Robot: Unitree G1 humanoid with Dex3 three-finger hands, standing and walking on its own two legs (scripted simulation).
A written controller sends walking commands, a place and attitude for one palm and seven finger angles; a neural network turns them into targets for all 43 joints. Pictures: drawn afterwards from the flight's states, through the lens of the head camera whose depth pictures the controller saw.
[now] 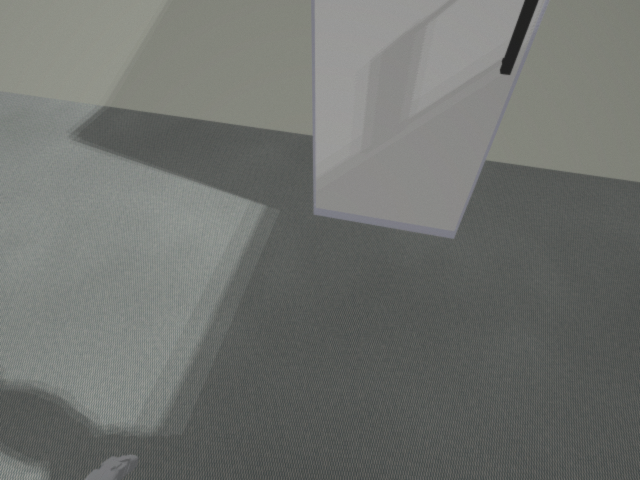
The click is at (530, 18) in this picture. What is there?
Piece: fridge door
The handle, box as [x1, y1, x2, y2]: [500, 0, 538, 74]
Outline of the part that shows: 538,0 524,1 507,51 502,60 502,65 500,68 501,73 510,73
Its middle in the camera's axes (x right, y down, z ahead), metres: +0.50 -0.56 +0.92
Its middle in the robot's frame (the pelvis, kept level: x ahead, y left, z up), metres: +1.12 -0.43 +0.16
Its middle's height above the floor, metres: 0.93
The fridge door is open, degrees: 0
